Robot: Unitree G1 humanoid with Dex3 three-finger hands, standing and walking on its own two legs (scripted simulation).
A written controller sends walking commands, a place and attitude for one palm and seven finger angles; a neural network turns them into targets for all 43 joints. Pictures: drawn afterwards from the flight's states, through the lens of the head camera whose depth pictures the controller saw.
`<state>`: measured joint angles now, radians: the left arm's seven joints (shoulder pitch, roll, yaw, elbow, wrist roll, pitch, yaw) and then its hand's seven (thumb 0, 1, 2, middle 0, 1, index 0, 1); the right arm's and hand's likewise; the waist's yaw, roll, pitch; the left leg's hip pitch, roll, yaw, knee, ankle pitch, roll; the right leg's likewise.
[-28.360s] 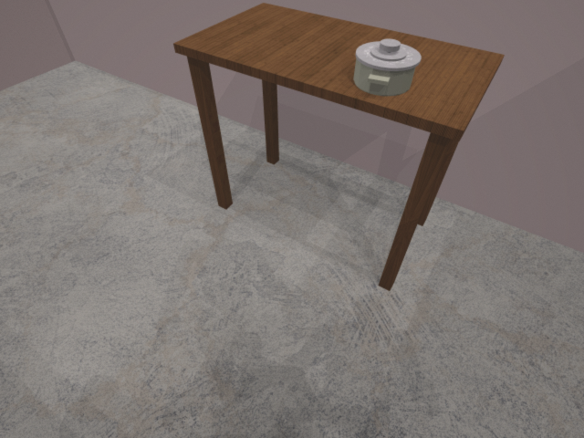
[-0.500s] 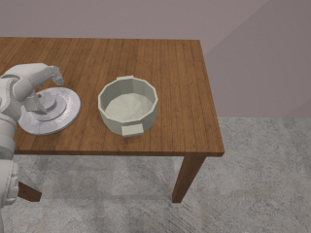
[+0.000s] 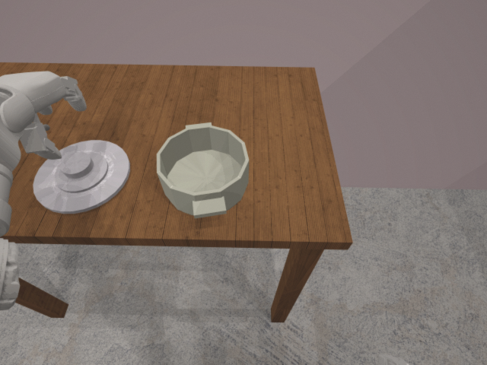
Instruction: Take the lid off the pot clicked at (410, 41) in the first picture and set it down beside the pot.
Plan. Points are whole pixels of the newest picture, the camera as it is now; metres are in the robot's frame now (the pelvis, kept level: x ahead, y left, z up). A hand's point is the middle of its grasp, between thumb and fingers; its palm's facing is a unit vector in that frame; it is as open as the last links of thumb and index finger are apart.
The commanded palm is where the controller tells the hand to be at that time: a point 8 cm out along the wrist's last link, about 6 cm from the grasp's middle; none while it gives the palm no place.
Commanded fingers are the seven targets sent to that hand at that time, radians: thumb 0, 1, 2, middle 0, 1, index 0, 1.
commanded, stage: raise the empty hand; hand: left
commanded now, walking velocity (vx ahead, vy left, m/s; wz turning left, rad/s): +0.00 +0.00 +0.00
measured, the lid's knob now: (77, 165) +0.45 +0.32 +0.05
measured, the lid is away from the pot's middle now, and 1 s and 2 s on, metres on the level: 0.24 0.24 0.24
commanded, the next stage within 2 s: draw the hand back to the body in 0.56 s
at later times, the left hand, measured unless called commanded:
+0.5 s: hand (25, 95) +0.45 +0.32 +0.21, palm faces -0.27 -0.05 -0.96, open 11.1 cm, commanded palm +0.44 +0.31 +0.27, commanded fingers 0.00 -0.07 0.77 -0.40 -0.76 -0.40 -0.76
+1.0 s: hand (19, 114) +0.41 +0.31 +0.20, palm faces -0.24 -0.05 -0.97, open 11.1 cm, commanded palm +0.38 +0.31 +0.26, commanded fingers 0.00 -0.07 0.77 -0.40 -0.76 -0.40 -0.76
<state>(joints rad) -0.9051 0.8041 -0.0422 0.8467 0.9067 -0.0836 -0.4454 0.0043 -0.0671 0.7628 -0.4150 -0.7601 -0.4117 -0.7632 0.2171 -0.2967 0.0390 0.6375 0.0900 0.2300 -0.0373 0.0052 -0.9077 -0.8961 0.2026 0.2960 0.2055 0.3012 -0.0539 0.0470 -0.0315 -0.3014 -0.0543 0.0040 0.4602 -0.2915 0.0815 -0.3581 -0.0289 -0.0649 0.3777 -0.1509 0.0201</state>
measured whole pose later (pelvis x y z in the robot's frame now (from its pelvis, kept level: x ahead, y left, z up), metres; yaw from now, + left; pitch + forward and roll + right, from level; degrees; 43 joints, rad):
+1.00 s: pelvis +0.00 +0.00 +0.00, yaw +0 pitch +6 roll -2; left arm -0.80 0.83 0.00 0.57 0.85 0.03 -0.54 0.00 -0.07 0.76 -0.42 -0.76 -0.41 -0.76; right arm 0.19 -0.30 0.05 0.60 0.09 0.21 0.00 0.01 -0.91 -0.90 0.20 0.30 0.20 0.30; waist -0.03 0.07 -0.03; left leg -0.25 -0.06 0.00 0.44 -0.29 0.08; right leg -0.32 -0.04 -0.07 0.37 -0.16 0.03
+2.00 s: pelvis +0.00 -0.05 +0.00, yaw -1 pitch -4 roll -1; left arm -0.13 0.40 0.41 -0.08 -0.12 -0.09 0.08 0.01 0.60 0.86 -0.27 -0.43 -0.26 -0.44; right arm 0.13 -0.24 0.04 0.67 0.04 -0.08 -0.05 0.01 -0.91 -0.90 0.20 0.30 0.20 0.30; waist 0.05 0.06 0.05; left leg -0.03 0.00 0.00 0.38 -0.28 0.01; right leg -0.12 0.03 -0.07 0.36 -0.17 -0.04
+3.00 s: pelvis -0.02 -0.03 +0.00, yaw -1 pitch -7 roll -1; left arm 0.39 0.33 0.36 -0.56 -0.09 -0.11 0.10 0.02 0.88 0.90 -0.21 -0.30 -0.21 -0.30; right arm 0.17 -0.20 0.05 0.68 0.00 -0.15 -0.05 0.01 -0.90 -0.90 0.20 0.30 0.21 0.30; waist 0.09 0.06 0.04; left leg -0.01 -0.02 0.01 0.41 -0.28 0.04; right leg -0.09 0.01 -0.06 0.36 -0.16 -0.01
